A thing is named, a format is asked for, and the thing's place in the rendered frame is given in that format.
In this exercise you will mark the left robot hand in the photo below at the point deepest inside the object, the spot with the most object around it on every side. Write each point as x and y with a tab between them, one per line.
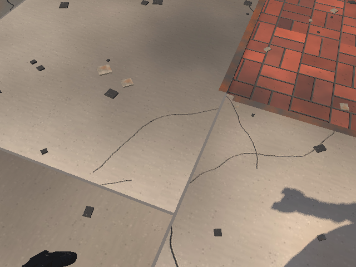
54	259

